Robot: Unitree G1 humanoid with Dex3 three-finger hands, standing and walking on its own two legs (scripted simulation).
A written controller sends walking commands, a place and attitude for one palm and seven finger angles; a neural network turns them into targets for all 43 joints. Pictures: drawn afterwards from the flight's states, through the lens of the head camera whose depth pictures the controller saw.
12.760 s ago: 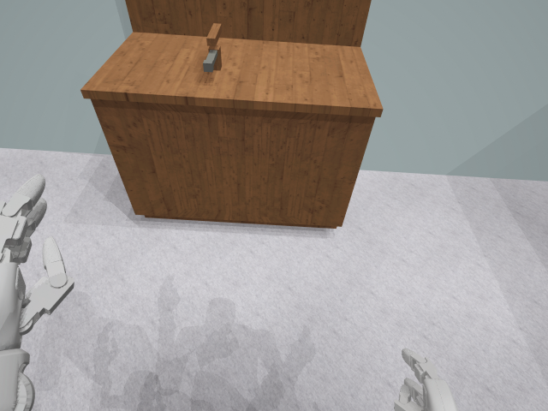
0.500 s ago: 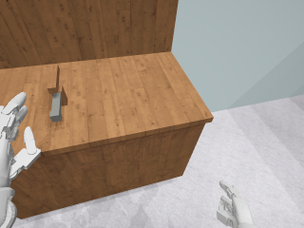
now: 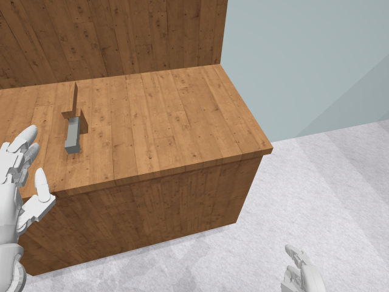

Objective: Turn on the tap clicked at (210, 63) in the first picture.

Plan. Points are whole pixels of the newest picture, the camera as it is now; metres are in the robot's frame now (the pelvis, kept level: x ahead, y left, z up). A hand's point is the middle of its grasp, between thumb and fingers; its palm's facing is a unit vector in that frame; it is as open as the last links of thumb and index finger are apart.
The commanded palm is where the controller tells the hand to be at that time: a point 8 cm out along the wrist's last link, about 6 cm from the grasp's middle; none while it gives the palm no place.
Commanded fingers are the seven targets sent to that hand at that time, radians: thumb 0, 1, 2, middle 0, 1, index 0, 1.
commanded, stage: shuffle to correct the standing spot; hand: left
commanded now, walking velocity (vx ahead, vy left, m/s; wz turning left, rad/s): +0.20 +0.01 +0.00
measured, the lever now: (72, 146) +0.44 +0.37 -0.01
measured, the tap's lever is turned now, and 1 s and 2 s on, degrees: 0 0 0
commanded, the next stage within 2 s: come to a stop and stand still in 0.50 s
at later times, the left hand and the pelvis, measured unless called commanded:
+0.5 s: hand (78, 163) +0.28 +0.23 +0.16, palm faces +0.40 -0.84 -0.37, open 7.4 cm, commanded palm +0.21 +0.27 +0.17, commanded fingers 0.00 0.90 0.90 -0.20 -0.30 -0.20 -0.30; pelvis +0.06 -0.01 -0.03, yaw +2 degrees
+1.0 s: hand (94, 131) +0.34 +0.22 +0.17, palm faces +0.40 -0.80 -0.45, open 7.4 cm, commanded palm +0.29 +0.26 +0.17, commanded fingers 0.00 0.90 0.90 -0.20 -0.30 -0.20 -0.30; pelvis +0.13 -0.02 -0.01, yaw +0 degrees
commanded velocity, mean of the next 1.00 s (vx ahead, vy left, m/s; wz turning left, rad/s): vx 0.06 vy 0.03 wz -0.03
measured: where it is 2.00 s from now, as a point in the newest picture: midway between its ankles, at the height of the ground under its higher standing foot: outside the picture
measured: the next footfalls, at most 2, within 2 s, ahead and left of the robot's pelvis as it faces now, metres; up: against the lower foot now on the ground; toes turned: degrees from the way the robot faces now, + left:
left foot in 0.62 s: +0.16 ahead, +0.11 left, +0.00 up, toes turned +3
right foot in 0.88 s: +0.21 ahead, -0.11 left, +0.00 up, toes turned +3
